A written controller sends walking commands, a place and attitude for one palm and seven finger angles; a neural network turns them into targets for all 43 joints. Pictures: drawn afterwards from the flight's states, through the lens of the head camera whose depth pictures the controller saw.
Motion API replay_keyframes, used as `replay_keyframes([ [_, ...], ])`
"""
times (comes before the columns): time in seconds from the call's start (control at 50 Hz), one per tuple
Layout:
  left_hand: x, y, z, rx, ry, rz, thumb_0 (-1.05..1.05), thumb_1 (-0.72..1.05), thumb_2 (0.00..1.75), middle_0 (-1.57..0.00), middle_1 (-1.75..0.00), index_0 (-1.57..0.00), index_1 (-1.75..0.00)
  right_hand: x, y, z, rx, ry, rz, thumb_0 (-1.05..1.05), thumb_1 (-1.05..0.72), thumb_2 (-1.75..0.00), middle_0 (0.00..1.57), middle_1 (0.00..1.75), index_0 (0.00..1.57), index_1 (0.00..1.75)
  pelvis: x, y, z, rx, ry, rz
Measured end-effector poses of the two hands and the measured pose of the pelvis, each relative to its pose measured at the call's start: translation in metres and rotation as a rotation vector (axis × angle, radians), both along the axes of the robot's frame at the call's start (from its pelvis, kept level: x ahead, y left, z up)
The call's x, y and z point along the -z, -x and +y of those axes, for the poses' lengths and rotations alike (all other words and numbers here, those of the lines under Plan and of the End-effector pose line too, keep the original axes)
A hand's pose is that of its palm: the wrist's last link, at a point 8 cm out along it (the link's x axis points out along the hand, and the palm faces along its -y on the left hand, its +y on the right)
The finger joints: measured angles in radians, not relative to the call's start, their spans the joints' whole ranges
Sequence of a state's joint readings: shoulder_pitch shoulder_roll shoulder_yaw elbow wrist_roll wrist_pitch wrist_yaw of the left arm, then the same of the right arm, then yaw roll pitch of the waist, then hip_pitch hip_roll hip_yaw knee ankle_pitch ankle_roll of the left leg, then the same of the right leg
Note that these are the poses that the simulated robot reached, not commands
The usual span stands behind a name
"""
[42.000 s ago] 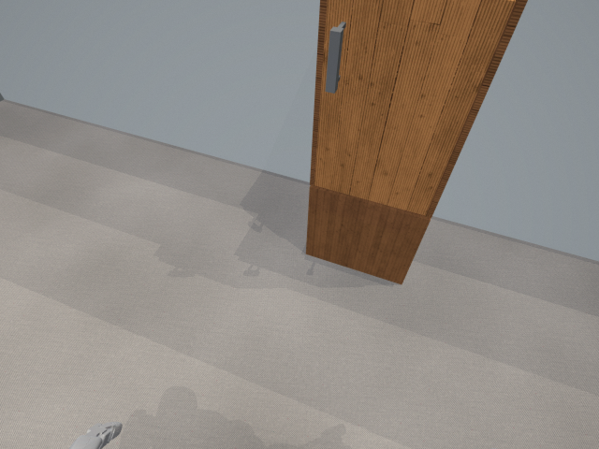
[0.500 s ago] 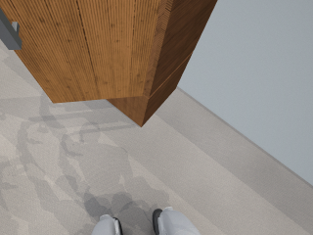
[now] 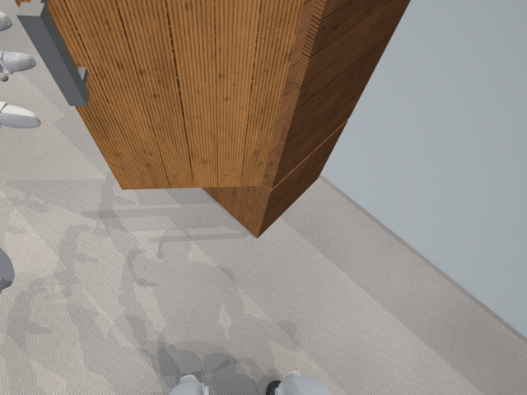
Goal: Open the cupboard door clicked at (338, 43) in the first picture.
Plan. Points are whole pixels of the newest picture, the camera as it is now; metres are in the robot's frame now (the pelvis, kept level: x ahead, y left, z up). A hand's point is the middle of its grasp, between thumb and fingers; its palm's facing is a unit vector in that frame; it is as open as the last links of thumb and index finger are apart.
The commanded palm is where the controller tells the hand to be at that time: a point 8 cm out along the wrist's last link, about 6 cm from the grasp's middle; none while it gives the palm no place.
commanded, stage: move the hooked fingers beside the handle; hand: left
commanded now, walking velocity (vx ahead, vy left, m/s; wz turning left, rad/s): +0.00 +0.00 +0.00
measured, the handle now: (62, 49) +0.57 +0.24 +0.13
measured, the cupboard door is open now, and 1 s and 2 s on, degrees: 48 48 48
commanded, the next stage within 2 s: slide the fingers in behind the handle in 1.70 s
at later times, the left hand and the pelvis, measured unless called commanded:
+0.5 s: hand (1, 69) +0.51 +0.29 +0.15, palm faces +0.03 -1.00 +0.00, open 14.0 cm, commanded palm +0.51 +0.33 +0.13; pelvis -0.03 +0.00 -0.01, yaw -1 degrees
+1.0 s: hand (3, 73) +0.52 +0.29 +0.13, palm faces -0.01 -1.00 +0.00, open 14.0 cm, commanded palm +0.51 +0.32 +0.13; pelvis -0.01 +0.02 -0.01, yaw -1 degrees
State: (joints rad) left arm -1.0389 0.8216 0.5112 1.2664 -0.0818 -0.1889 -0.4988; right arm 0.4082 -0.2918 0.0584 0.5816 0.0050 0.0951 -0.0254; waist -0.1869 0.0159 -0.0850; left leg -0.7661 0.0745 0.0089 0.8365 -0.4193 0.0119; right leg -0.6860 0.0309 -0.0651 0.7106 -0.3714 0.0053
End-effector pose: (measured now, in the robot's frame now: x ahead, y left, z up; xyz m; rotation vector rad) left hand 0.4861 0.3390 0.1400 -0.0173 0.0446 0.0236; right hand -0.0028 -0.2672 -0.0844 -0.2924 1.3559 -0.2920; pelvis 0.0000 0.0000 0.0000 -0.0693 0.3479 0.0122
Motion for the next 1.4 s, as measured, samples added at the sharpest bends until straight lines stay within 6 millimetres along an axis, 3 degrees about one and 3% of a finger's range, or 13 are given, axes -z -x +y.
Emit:
replay_keyframes([
  [0.16,-0.004,0.004,-0.005,0.002,-0.013,-0.011,-0.01,-0.5,0.3,-0.3,-1.2,-0.3,-1.2,0.001,0.009,-0.011,-0.009,0.028,-0.006,0.0,-0.91,-0.89,0.2,0.3,0.2,0.3,0.003,0.013,-0.006,-0.008,-0.001,-0.001],
  [0.38,-0.006,-0.004,-0.01,0.011,-0.01,-0.001,-0.01,-0.5,0.3,-0.3,-1.2,-0.3,-1.2,-0.001,0.065,-0.005,0.061,0.036,0.084,0.0,-0.91,-0.89,0.2,0.3,0.2,0.3,0.006,0.025,-0.006,0.005,0.004,0.016],
  [0.58,-0.003,-0.007,0.01,-0.002,-0.013,-0.003,-0.01,-0.5,0.3,-0.3,-1.2,-0.3,-1.2,-0.005,0.098,0.014,0.114,0.033,0.163,0.0,-0.9,-0.89,0.2,0.3,0.2,0.3,0.009,0.027,0.002,0.02,0.014,0.04],
  [0.7,0.004,-0.008,0.023,0.012,-0.018,0.0,-0.01,-0.5,0.3,-0.3,-1.2,-0.3,-1.2,-0.007,0.094,0.023,0.103,0.036,0.177,0.0,-0.9,-0.89,0.2,0.3,0.2,0.3,0.011,0.024,0.01,0.015,0.021,0.055],
  [0.82,0.004,-0.011,0.022,0.037,0.017,-0.039,-0.01,-0.5,0.3,-0.3,-1.2,-0.3,-1.2,-0.007,0.077,0.028,0.078,0.035,0.152,0.0,-0.9,-0.89,0.21,0.3,0.2,0.3,0.009,0.018,0.017,0.01,0.026,0.055],
  [1.1,0.002,-0.017,-0.006,0.027,0.01,-0.031,-0.01,-0.5,0.3,-0.3,-1.2,-0.3,-1.2,0.003,0.039,0.031,0.035,-0.016,0.062,0.0,-0.9,-0.89,0.2,0.3,0.2,0.3,0.006,0.01,0.017,-0.001,0.021,0.032],
  [1.28,0.003,-0.012,-0.008,-0.023,-0.025,0.006,-0.01,-0.5,0.3,-0.3,-1.2,-0.3,-1.2,0.006,0.043,0.018,0.054,-0.024,0.055,0.0,-0.9,-0.89,0.2,0.3,0.2,0.3,0.006,0.012,0.004,0.011,0.007,0.022],
  [1.4,-0.006,-0.007,-0.003,-0.019,-0.028,-0.03,-0.01,-0.5,0.3,-0.3,-1.2,-0.3,-1.2,0.002,0.054,0.003,0.066,0.0,0.092,0.0,-0.9,-0.89,0.2,0.3,0.2,0.3,0.006,0.013,-0.005,0.009,0.004,0.024],
])
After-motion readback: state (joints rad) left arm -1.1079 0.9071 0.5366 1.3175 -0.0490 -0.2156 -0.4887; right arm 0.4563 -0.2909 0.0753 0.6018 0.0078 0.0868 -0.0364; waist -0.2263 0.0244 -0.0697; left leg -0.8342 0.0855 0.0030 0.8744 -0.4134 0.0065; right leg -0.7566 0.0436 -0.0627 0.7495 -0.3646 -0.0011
